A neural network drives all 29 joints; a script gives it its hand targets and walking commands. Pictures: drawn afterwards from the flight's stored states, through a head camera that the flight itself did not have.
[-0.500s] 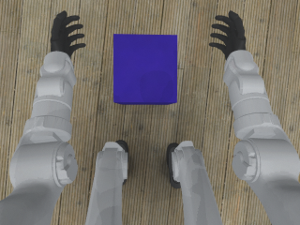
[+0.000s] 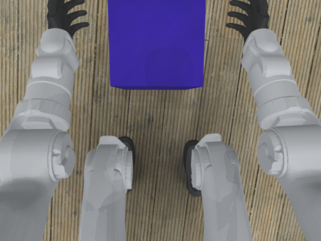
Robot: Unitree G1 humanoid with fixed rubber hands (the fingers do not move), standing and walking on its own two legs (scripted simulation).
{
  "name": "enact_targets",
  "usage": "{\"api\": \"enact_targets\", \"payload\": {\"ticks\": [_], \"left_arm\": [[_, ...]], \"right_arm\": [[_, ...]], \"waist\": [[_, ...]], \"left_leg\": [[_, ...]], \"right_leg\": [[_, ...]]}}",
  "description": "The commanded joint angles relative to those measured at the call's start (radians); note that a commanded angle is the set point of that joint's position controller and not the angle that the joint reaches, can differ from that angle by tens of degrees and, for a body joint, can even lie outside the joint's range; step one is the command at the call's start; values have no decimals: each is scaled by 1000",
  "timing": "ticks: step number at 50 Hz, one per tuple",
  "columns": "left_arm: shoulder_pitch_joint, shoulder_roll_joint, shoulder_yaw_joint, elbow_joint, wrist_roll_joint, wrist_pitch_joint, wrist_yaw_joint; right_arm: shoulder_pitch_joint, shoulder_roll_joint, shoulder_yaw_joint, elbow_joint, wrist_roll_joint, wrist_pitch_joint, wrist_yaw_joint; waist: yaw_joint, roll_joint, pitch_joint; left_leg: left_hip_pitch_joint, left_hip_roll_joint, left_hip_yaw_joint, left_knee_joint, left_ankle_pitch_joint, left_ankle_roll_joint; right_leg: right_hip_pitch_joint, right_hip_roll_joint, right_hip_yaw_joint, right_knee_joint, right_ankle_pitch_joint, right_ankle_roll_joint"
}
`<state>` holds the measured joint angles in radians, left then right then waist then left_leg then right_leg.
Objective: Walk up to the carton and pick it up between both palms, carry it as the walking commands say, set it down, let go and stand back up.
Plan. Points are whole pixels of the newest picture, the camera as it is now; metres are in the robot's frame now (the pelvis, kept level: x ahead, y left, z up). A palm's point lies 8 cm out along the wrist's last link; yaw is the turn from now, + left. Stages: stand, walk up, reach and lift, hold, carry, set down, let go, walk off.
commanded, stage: reach and lift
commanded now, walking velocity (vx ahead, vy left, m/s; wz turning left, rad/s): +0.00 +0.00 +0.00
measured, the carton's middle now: (156, 47) +0.54 +0.01 -0.31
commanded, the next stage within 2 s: none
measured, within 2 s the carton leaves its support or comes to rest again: leaves its support in 1.80 s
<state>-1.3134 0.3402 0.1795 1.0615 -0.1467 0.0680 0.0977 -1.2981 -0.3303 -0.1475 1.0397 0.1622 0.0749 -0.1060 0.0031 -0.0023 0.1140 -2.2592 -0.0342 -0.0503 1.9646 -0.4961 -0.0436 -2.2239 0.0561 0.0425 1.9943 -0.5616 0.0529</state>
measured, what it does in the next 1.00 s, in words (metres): stands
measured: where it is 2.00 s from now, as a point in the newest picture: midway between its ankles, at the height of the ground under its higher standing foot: (159, 175)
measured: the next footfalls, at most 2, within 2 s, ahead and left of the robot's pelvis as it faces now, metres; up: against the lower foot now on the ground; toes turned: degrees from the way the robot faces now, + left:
none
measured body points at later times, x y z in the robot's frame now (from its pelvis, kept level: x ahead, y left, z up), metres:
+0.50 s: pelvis +0.00 +0.00 -0.05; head +0.37 +0.00 +0.20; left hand +0.54 +0.20 -0.24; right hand +0.54 -0.18 -0.24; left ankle +0.12 +0.13 -0.39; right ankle +0.10 -0.13 -0.39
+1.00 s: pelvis +0.00 +0.00 -0.05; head +0.37 +0.00 +0.20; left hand +0.54 +0.17 -0.24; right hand +0.54 -0.15 -0.24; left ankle +0.12 +0.13 -0.39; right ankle +0.10 -0.13 -0.39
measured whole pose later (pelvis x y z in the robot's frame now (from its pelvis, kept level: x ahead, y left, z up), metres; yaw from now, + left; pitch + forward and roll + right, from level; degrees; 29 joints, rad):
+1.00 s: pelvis +0.00 +0.00 -0.05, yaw +0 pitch +38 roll +0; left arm -1.45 0.32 0.10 1.20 -0.20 0.00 0.11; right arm -1.43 -0.29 -0.07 1.16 0.19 0.01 -0.12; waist 0.00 0.00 0.33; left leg -2.29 -0.03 -0.05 2.15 -0.53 -0.05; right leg -2.26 0.07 0.05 2.18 -0.59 0.06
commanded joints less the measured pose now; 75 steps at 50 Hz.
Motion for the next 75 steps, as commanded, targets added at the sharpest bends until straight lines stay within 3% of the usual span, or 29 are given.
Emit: {"api": "enact_targets", "payload": {"ticks": [1,11,13,15,21,40,57,63,69,75], "left_arm": [[-260,126,-9,-79,-17,-28,5],[-313,150,-57,-12,-63,-60,2],[-333,165,-60,-8,-74,-66,1],[-356,170,-68,6,-81,-75,-2],[-310,176,-58,26,-74,-90,2],[-346,126,-70,51,-73,-87,3],[-399,-30,-101,41,-36,-91,11],[-475,-207,-150,26,-36,-89,-29],[-631,-708,-197,2,12,-36,-171],[-612,-873,-171,-60,60,19,-246]], "right_arm": [[-256,-134,1,-75,16,-29,-3],[-309,-146,41,-12,57,-60,1],[-337,-149,57,-9,62,-64,-1],[-368,-154,50,-8,46,-70,-2],[-323,-137,56,-8,54,-80,-5],[-351,-91,58,22,46,-79,-9],[-398,42,94,15,11,-90,-22],[-479,229,144,1,15,-83,17],[-646,733,187,-40,-41,-37,158],[-628,907,166,-83,-89,21,240]], "waist": [[-1,17,-1115],[2,15,-1032],[15,2,-1013],[-5,-14,-951],[14,-11,-969],[7,-6,-903],[-8,-4,-897],[-2,-7,-880],[-7,-4,-827],[-6,-13,-796]], "left_leg": [[687,6,98,-84,259,0],[633,21,79,25,272,-2],[594,23,79,34,256,-3],[558,23,68,45,243,1],[579,18,73,81,322,4],[541,8,77,60,258,7],[573,-26,83,49,258,-1],[559,-38,84,50,243,3],[511,-67,92,67,212,13],[475,-80,110,100,233,24]], "right_leg": [[484,-13,-114,-128,273,6],[435,-30,-88,-25,279,4],[450,-34,-82,-11,272,5],[419,-34,-81,2,263,5],[458,-25,-72,29,331,12],[429,-16,-73,17,276,4],[459,14,-79,4,279,2],[462,28,-79,5,272,-5],[419,53,-90,23,247,-20],[379,66,-108,49,256,-21]]}}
